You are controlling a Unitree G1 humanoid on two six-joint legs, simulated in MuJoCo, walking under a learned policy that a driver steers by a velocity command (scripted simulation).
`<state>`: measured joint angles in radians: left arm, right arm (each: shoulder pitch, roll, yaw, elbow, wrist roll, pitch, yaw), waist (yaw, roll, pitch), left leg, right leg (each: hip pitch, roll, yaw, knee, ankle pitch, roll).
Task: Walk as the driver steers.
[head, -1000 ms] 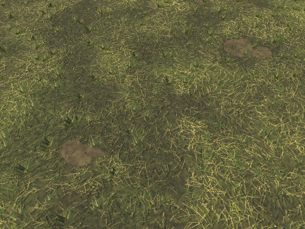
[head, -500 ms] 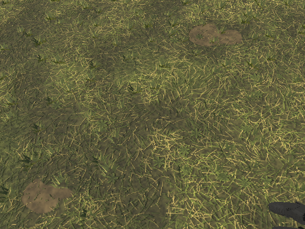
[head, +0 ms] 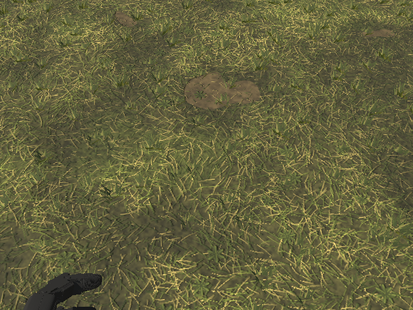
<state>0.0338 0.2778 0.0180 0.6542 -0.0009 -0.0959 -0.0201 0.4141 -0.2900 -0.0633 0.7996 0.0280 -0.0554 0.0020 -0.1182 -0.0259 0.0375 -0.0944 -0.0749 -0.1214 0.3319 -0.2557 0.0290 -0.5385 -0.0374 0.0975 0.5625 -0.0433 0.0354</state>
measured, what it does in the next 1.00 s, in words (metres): walks ahead, turning left: right foot, then left foot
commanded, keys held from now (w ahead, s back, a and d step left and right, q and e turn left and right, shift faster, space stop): w+q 0.58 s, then w+e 0.42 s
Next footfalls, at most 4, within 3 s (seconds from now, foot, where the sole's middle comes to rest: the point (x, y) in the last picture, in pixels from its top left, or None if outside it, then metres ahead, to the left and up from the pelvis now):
0.08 right None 0.20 -0.14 -0.78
0.58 left None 0.42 0.18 -0.78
1.14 right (169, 222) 0.79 0.07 -0.78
1.60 left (110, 170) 1.05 0.29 -0.78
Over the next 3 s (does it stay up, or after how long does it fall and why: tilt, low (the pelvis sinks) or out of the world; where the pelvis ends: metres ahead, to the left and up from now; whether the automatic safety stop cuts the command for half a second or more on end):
stays up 1.59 0.29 -0.01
